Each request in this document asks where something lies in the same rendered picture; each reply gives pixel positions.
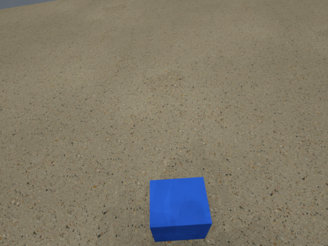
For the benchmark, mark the carton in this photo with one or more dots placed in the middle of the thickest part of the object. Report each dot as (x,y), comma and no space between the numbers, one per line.
(179,209)

